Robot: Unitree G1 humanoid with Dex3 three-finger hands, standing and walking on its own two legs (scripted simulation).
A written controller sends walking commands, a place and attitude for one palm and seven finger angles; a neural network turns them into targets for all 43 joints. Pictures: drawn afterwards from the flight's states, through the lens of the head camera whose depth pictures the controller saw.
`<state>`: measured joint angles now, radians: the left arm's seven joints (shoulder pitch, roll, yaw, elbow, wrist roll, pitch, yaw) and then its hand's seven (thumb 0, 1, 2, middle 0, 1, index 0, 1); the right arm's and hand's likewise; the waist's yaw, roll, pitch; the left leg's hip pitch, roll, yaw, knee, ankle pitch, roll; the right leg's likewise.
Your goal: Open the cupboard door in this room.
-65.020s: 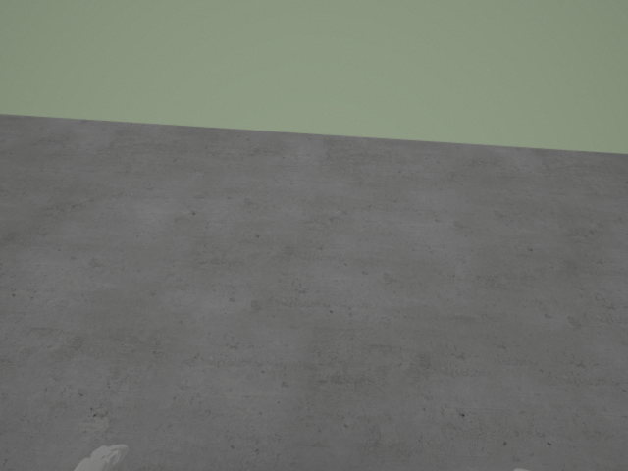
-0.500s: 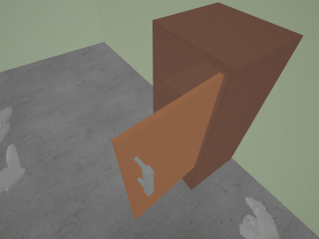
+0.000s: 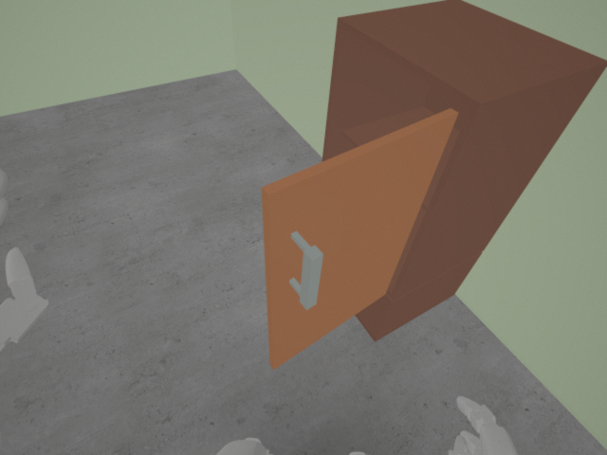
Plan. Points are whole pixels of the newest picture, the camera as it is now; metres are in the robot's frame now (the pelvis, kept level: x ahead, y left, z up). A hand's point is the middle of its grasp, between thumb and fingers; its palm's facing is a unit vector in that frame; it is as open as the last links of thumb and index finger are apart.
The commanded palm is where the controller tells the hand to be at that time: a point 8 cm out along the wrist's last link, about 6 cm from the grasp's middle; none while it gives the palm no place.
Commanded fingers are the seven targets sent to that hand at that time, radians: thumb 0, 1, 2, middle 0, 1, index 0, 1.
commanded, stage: step back with the hand held close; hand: left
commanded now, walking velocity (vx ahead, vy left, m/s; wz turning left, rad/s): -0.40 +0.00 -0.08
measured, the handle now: (303, 271) +0.40 +0.02 -0.02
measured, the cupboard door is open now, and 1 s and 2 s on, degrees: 95 95 95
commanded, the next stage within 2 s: stop stepping back and stand still in 0.14 s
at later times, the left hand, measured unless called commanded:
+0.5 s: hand (36, 416) +0.12 +0.21 +0.19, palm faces +0.24 -0.83 -0.51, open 7.4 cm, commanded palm +0.06 +0.27 +0.20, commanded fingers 0.00 0.90 0.90 -0.20 -0.30 -0.20 -0.30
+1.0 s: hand out of the picture +0.06 +0.19 +0.20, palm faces +0.35 -0.81 -0.46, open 7.4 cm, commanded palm +0.01 +0.24 +0.20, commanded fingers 0.00 0.90 0.90 -0.20 -0.30 -0.20 -0.30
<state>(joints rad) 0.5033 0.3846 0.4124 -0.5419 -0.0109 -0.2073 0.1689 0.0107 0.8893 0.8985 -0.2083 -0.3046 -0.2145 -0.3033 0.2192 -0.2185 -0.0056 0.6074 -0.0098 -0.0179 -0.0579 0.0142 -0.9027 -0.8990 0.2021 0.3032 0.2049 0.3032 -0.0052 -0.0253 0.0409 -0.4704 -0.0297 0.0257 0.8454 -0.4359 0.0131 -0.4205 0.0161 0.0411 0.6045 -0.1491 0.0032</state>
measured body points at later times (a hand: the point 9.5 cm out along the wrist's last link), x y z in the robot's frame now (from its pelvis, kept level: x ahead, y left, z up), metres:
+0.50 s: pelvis -0.11 -0.02 +0.01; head -0.09 +0.00 +0.46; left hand +0.10 +0.25 +0.22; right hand +0.04 -0.25 -0.07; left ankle +0.02 +0.09 -0.71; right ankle -0.25 -0.10 -0.72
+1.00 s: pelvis -0.17 -0.04 +0.02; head -0.19 -0.03 +0.47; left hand +0.03 +0.24 +0.22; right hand -0.07 -0.30 -0.07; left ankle -0.15 +0.09 -0.67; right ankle -0.13 -0.12 -0.72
